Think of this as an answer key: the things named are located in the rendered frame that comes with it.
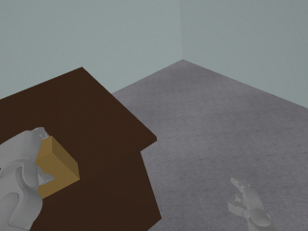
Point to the right robot forearm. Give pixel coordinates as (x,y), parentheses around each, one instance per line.
(259,220)

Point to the table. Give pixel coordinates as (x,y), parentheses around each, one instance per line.
(114,192)

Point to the left robot forearm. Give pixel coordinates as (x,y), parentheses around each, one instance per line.
(20,202)

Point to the right robot hand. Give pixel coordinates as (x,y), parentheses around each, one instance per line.
(239,205)

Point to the sponge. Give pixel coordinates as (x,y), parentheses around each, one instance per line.
(53,159)

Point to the left robot hand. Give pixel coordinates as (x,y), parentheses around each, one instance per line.
(25,146)

